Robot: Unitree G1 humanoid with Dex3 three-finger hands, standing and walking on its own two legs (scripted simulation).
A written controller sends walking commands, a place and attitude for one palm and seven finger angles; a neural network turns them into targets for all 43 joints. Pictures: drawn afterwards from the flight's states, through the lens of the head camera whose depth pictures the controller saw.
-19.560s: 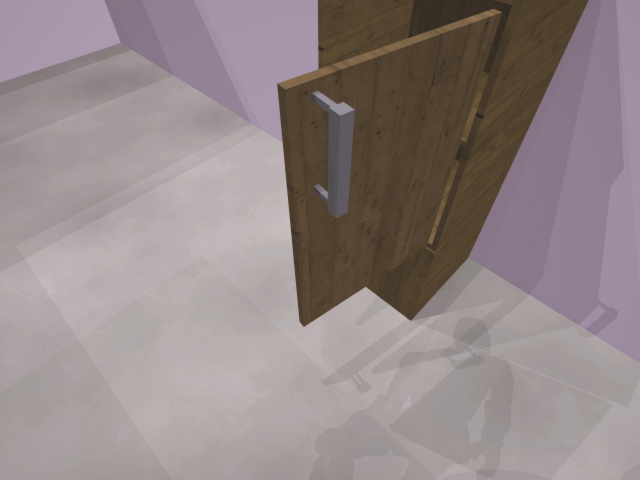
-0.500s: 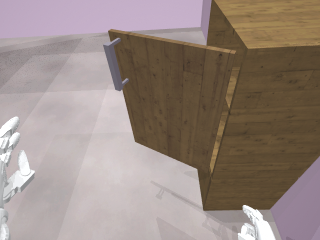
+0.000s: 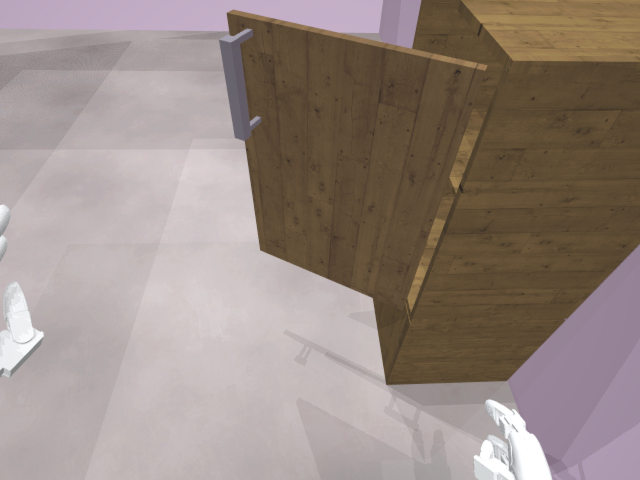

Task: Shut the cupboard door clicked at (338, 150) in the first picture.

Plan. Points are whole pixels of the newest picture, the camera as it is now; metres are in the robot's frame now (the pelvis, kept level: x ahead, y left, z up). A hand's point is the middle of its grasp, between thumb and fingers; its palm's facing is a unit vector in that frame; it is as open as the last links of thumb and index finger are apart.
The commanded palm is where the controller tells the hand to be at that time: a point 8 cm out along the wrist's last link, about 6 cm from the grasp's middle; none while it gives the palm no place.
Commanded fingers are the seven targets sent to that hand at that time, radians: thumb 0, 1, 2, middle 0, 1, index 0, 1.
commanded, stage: step back with the hand held close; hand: left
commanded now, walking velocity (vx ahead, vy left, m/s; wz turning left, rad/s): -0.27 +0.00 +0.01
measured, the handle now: (244, 86) +0.69 +0.19 +0.15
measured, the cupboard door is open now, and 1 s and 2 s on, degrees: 61 61 61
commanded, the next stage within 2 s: stop stepping back and stand still in 0.94 s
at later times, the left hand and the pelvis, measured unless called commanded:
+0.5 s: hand (7, 397) +0.15 +0.26 +0.17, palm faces +0.44 -0.76 -0.48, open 7.4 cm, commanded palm +0.08 +0.30 +0.19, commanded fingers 0.00 0.90 0.90 -0.20 -0.30 -0.20 -0.30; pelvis -0.05 -0.01 -0.01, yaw +1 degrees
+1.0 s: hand out of the picture +0.10 +0.24 +0.18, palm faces +0.37 -0.84 -0.39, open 7.4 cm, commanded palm +0.02 +0.29 +0.19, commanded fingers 0.00 0.90 0.90 -0.20 -0.30 -0.20 -0.30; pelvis -0.12 -0.01 +0.00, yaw -1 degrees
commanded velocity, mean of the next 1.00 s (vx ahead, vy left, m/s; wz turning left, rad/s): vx -0.38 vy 0.00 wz -0.03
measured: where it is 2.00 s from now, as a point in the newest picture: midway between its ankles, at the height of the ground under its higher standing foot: outside the picture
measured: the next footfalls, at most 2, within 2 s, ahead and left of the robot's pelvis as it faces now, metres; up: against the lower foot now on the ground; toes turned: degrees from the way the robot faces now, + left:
right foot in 0.86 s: -0.15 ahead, -0.13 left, +0.00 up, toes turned +1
left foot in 1.22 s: -0.06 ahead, +0.10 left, +0.00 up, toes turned -2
